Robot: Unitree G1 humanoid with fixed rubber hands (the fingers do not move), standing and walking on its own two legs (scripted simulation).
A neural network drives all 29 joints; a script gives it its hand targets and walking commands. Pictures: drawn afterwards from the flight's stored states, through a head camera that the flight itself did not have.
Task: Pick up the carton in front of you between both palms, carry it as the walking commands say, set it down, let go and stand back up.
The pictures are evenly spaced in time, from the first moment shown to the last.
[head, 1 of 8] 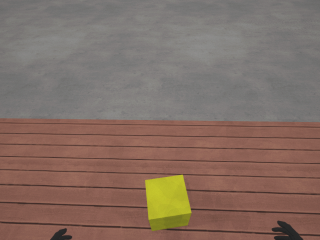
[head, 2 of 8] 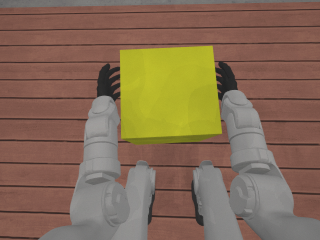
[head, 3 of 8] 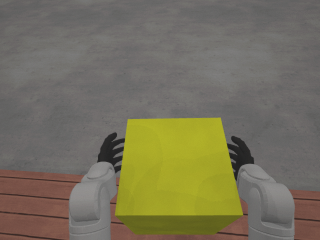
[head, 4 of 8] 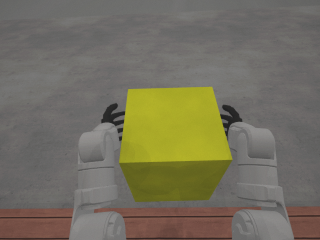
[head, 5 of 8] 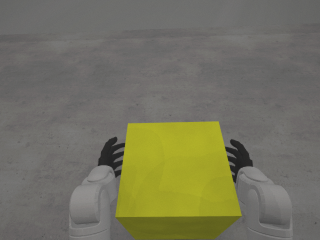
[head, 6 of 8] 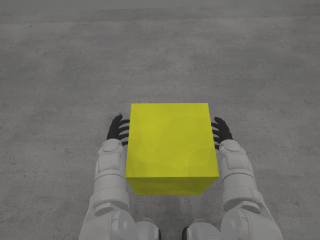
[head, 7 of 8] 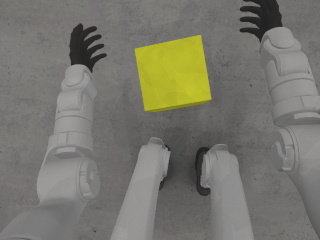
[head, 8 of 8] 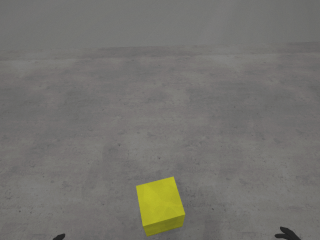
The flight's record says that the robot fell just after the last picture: no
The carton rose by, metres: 0.70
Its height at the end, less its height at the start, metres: -0.13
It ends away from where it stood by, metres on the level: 2.76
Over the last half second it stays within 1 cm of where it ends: yes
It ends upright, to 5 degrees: yes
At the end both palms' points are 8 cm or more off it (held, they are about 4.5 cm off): yes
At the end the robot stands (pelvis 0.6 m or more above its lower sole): yes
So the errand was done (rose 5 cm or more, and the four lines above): yes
